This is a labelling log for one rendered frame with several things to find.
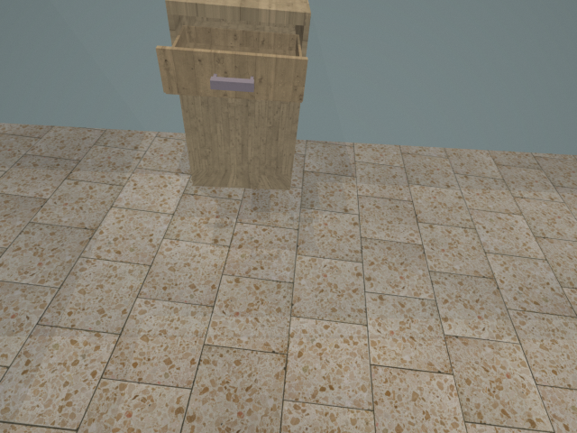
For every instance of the cabinet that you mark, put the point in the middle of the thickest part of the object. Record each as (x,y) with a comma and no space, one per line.
(233,142)

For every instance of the handle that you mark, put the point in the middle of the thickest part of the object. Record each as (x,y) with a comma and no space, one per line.
(232,84)

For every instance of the drawer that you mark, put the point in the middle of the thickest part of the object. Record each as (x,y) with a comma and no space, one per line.
(274,60)

